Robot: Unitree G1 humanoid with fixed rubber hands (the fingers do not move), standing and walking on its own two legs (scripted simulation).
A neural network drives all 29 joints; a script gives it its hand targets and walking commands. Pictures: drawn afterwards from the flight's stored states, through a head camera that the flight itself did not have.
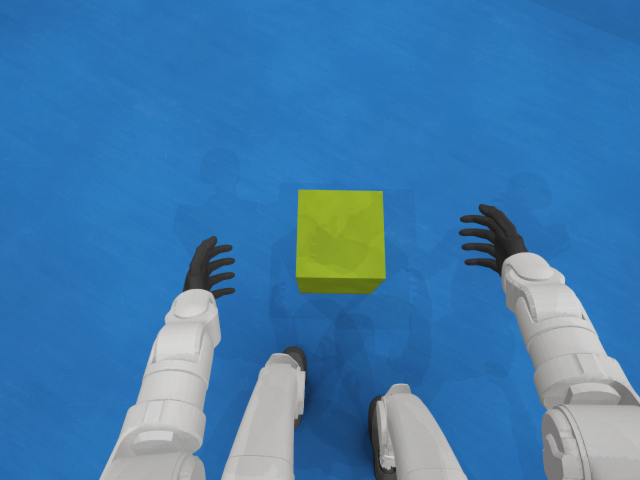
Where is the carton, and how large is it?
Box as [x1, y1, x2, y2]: [296, 190, 385, 293]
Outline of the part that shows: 298,190 296,279 299,291 315,293 370,293 385,278 382,191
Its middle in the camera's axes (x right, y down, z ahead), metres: +0.04 +0.03 +1.01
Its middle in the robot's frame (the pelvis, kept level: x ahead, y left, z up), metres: +0.51 +0.01 -0.57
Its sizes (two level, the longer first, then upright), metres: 0.210 0.200 0.250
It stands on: the floor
